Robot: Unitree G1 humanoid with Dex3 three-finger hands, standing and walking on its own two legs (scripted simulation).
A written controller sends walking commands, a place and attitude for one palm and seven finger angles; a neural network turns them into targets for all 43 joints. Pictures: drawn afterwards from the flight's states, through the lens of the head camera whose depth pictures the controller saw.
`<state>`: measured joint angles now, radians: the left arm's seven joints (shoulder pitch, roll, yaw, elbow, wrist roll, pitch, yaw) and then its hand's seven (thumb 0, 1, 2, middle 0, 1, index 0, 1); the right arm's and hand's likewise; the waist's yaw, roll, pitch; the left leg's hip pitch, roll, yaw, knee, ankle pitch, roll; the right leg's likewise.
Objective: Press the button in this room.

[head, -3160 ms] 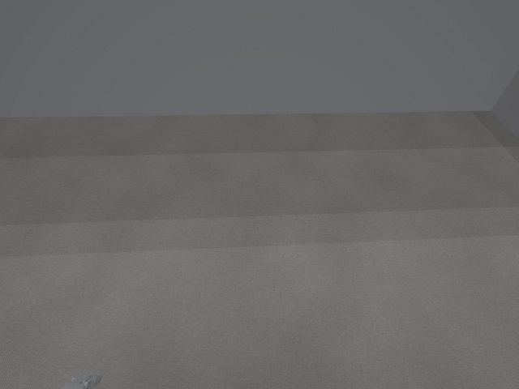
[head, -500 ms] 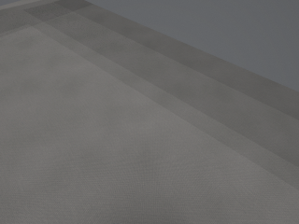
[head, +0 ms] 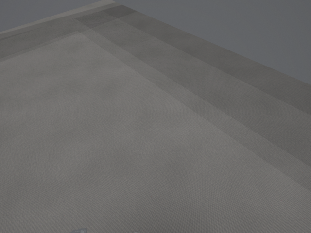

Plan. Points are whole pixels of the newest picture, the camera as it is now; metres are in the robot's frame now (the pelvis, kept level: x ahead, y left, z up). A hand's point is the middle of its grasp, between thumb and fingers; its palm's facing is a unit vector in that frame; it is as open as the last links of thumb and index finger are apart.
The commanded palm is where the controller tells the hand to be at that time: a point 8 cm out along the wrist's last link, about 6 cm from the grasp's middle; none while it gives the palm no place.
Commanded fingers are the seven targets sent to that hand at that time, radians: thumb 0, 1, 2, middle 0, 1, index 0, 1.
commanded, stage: turn or walk to find it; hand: left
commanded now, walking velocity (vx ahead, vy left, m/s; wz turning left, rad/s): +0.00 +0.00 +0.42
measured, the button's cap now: out of the picture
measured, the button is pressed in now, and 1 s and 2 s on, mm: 0 0 0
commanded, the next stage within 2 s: none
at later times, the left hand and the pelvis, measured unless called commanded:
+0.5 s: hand out of the picture -0.06 +0.26 -0.18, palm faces +0.26 -0.94 -0.23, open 7.4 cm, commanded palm none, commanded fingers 0.00 0.90 0.90 -0.20 -0.30 -0.20 -0.30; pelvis -0.05 +0.04 +0.00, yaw +12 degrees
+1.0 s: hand out of the picture -0.08 +0.21 -0.14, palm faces +0.41 -0.88 -0.25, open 7.4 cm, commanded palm none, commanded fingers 0.00 0.90 0.90 -0.20 -0.30 -0.20 -0.30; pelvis -0.08 +0.00 +0.01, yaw +24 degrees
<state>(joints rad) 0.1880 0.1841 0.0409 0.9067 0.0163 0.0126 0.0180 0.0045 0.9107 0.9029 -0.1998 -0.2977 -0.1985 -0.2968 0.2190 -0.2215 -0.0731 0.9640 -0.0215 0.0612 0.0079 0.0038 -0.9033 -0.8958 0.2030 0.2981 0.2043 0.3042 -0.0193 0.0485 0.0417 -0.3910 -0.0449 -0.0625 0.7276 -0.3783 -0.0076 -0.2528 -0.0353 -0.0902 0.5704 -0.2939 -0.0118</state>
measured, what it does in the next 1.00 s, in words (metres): steps on the spot, turning left: left foot, then right foot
